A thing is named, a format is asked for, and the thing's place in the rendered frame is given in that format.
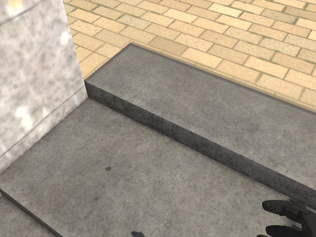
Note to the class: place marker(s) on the stairs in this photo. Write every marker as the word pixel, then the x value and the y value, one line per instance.
pixel 112 169

